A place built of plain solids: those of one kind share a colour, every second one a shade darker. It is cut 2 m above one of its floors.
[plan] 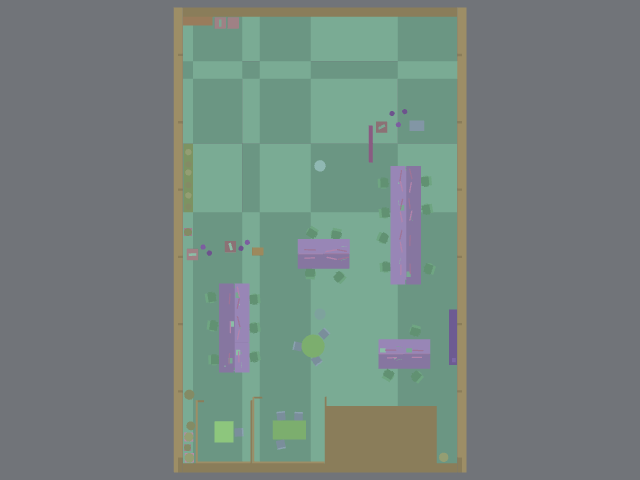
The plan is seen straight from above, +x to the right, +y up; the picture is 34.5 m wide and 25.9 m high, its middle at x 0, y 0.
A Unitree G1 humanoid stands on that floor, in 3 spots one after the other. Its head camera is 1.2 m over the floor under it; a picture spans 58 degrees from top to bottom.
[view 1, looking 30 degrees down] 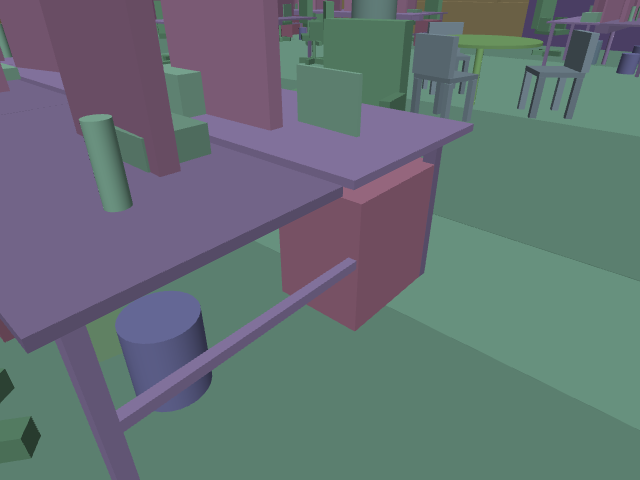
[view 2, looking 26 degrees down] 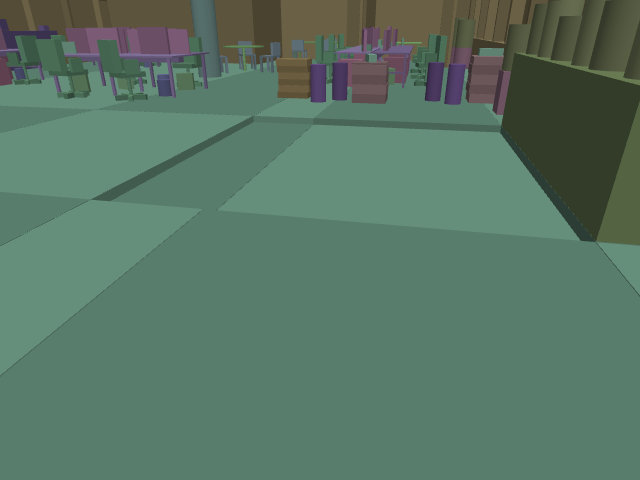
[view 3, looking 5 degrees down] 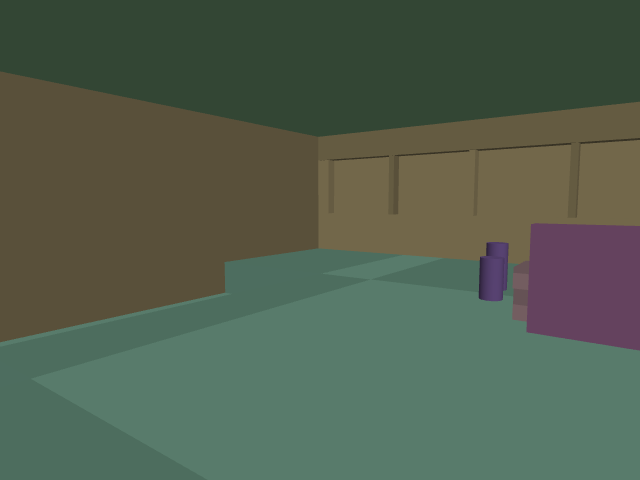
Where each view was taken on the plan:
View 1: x -5.53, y -7.83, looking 41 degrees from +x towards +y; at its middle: pedestal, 1.68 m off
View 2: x -5.67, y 7.94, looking -78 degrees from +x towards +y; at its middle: floor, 2.74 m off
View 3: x -1.66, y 5.42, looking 36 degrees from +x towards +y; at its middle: wall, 11.24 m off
